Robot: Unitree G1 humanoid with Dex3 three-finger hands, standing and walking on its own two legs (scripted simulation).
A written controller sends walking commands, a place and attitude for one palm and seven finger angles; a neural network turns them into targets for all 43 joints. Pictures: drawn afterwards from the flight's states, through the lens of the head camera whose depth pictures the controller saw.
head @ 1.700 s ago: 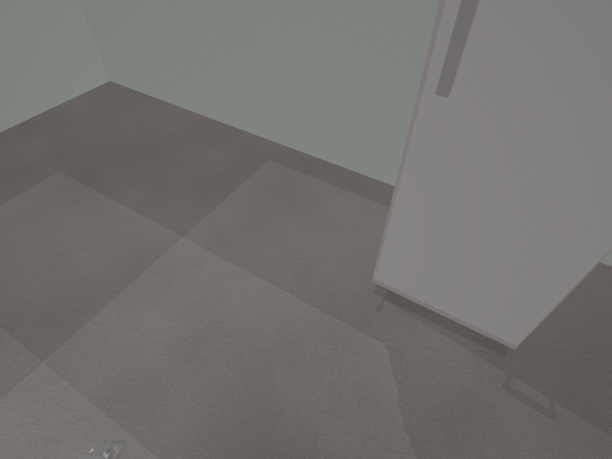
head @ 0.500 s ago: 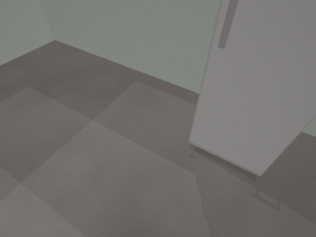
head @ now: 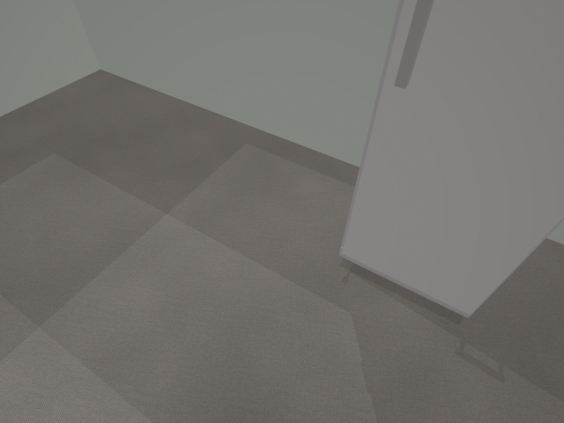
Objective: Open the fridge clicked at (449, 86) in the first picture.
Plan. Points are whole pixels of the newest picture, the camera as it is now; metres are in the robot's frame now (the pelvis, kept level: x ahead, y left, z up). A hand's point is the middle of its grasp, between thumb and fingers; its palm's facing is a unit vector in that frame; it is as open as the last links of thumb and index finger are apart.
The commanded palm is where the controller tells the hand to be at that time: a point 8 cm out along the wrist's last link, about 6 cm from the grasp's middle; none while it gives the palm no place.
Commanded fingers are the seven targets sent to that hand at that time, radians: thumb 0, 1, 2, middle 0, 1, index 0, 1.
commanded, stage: turn to face it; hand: left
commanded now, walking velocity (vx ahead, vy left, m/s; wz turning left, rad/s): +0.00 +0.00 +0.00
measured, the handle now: (422, 19) +0.82 -0.23 +0.22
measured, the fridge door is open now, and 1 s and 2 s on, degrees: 0 0 0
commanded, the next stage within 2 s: take the last steps up to it in 1.00 s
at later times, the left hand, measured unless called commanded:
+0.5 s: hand out of the picture +0.06 +0.17 -0.18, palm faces -0.15 -0.95 -0.29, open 7.4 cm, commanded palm none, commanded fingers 0.00 0.90 0.90 -0.20 -0.30 -0.20 -0.30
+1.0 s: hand out of the picture +0.09 +0.17 -0.18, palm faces -0.28 -0.93 -0.22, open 7.4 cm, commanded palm none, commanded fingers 0.00 0.90 0.90 -0.20 -0.30 -0.20 -0.30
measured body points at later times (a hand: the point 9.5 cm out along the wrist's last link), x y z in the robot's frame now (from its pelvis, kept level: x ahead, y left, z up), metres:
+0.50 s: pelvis -0.02 -0.03 -0.03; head +0.01 -0.07 +0.42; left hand +0.07 +0.22 -0.16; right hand +0.00 -0.29 -0.19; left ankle -0.02 +0.12 -0.72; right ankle -0.02 -0.11 -0.75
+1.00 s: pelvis -0.02 +0.00 -0.01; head +0.00 +0.00 +0.44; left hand +0.11 +0.22 -0.16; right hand -0.03 -0.27 -0.14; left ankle +0.01 +0.12 -0.72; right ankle -0.02 -0.10 -0.75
